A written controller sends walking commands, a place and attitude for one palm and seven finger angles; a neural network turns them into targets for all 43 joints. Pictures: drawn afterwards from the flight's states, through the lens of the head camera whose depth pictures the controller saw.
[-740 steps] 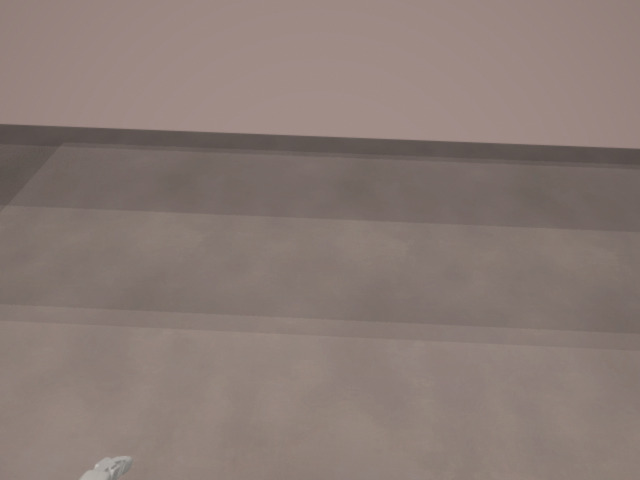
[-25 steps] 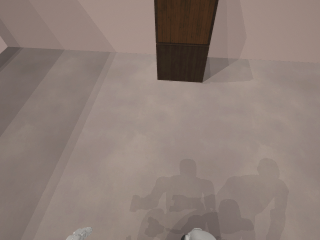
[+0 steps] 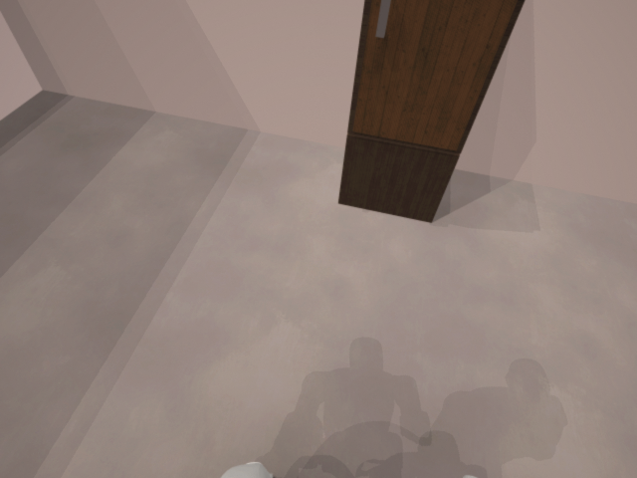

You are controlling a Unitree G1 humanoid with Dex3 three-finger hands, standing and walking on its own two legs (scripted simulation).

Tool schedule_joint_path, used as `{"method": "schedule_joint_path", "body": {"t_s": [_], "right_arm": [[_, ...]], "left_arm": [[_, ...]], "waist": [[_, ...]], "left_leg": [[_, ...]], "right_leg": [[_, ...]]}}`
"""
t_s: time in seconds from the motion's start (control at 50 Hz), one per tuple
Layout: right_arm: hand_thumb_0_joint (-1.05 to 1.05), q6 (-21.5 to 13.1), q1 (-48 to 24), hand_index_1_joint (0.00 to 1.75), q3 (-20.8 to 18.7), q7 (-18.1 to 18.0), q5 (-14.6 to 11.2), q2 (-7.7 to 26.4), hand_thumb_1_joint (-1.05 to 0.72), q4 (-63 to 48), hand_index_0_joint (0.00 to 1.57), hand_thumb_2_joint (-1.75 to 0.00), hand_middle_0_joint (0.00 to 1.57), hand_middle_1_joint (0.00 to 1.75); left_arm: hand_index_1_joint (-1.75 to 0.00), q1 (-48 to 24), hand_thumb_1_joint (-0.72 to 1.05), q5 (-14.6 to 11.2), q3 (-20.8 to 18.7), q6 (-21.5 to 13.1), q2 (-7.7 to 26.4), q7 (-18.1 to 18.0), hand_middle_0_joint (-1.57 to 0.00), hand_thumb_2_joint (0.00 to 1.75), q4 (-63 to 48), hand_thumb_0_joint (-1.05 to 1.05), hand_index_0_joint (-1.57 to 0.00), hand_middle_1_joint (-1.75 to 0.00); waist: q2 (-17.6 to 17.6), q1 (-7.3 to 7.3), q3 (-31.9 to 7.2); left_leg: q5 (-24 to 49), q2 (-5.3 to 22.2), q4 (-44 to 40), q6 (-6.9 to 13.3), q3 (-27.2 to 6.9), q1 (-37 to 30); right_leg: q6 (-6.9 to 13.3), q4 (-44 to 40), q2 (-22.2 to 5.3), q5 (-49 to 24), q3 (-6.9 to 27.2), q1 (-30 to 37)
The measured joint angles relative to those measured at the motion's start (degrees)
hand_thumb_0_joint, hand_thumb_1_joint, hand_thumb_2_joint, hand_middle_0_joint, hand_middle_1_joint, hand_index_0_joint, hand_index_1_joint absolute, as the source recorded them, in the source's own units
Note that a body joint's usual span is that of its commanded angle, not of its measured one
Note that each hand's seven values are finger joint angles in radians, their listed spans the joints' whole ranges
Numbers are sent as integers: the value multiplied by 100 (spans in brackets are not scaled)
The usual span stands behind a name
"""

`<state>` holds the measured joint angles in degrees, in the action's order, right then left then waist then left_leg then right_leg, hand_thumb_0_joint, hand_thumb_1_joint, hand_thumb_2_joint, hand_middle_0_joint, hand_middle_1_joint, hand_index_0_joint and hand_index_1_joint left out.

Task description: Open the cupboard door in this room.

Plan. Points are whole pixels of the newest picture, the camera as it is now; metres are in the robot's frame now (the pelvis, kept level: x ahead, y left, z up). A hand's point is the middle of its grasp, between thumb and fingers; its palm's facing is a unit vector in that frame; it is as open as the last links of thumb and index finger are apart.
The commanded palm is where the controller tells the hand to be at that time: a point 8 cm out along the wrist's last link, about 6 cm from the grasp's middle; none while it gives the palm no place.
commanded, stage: stand and wait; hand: left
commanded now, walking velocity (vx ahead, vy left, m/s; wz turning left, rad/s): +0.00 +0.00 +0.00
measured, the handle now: (385, 9) +1.24 -0.06 +0.07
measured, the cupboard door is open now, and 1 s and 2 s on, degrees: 0 0 0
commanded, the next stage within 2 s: look at it before walking up in 0.82 s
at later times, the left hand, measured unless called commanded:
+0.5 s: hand out of the picture +0.10 +0.16 -0.15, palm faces +0.00 -0.98 -0.22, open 7.3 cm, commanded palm none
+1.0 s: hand out of the picture +0.07 +0.11 -0.15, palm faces +0.06 -0.99 -0.15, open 7.4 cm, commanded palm none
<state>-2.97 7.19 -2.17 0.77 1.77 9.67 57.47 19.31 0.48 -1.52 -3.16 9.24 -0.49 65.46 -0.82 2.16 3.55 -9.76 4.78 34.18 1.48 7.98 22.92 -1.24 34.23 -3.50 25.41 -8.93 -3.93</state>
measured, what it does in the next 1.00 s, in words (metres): walks ahead: right foot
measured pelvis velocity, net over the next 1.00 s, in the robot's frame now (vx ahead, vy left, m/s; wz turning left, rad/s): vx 0.10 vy -0.04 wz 0.00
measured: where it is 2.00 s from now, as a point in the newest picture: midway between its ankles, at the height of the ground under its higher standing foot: outside the picture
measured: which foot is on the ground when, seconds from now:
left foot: down 0.00-1.00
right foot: down 0.00-0.00, up 0.02-0.28, down 0.30-1.00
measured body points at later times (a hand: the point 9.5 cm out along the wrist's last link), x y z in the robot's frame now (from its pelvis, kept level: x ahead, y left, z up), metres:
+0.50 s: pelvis +0.08 -0.02 +0.02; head +0.07 -0.04 +0.47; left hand +0.10 +0.21 -0.13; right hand +0.05 -0.23 -0.15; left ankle +0.09 +0.10 -0.72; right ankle +0.08 -0.12 -0.72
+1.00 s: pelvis +0.10 -0.04 +0.02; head +0.10 -0.04 +0.47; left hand +0.07 +0.16 -0.14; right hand +0.08 -0.24 -0.15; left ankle +0.09 +0.10 -0.72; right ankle +0.08 -0.12 -0.72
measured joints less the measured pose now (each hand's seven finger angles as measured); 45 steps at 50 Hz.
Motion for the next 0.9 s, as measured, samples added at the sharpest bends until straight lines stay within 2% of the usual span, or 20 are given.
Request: {"method": "schedule_joint_path", "body": {"t_s": [0.06,0.1,0.2,0.3,0.36,0.44,0.52,0.66,0.9], "right_arm": [[0,-38,-71,30,109,-85,-27,-116,-91,28,19,-90,20,30],[0,-19,-29,30,127,-146,-51,-178,-91,83,19,-90,20,30],[-3,49,105,30,17,-237,-77,-39,-95,202,20,-90,20,30],[-2,235,415,30,14,-211,-85,-20,-93,495,20,-90,20,30],[-1,353,588,30,12,-201,-116,24,-93,657,20,-90,20,30],[0,372,840,30,80,-163,-99,-67,-92,757,19,-90,20,30],[0,278,1051,30,156,-173,-105,-223,-91,893,19,-90,20,30],[0,271,1269,30,192,-220,-125,-349,-91,1109,19,-90,20,30],[0,259,1023,30,164,-276,-133,-359,-90,1013,19,-90,20,30]], "left_arm": [[-30,-82,91,-41,42,134,2,-49,-20,90,45,1,-20,-30],[-30,-197,91,-36,39,196,-15,-49,-20,90,53,1,-20,-30],[-30,-526,91,-11,21,267,-43,-46,-20,90,-126,1,-20,-30],[-30,-618,93,43,21,241,59,-93,-20,90,-248,1,-20,-30],[-30,-562,93,46,93,219,-29,-84,-20,90,-171,1,-20,-30],[-30,-445,93,10,132,210,-42,-77,-20,90,-106,1,-20,-30],[-30,-438,93,-32,138,195,-26,-107,-20,90,-38,1,-20,-30],[-30,-335,93,-59,158,159,-125,-143,-20,90,44,1,-20,-30],[-30,-129,91,-42,200,164,-386,-161,-20,90,141,1,-20,-30]], "waist": [[-108,40,161],[-80,-10,191],[-5,-171,109],[-26,-170,-116],[219,-228,-232],[258,-313,-374],[179,-347,-299],[166,-303,-196],[163,-238,-191]], "left_leg": [[-307,-33,120,113,179,-215],[-280,-62,-84,95,233,-426],[-159,-219,-544,127,278,-765],[-354,-318,-407,8,293,-901],[-442,-187,-408,-118,196,-1056],[-320,-122,-765,-199,143,-1210],[-219,-74,-1042,-269,111,-1322],[-197,-25,-1211,-343,39,-1449],[-255,12,-1213,-384,-9,-1548]], "right_leg": [[1,1859,-21,625,364,-807],[-34,2281,-53,605,392,-1198],[-102,1533,-204,83,425,-1613],[-120,36,-223,-947,389,-1190],[102,-128,-77,-958,276,-956],[224,-497,42,-1011,203,-781],[267,-782,128,-1104,155,-654],[315,-1015,205,-1122,73,-469],[340,-1080,247,-1073,26,-324]]}}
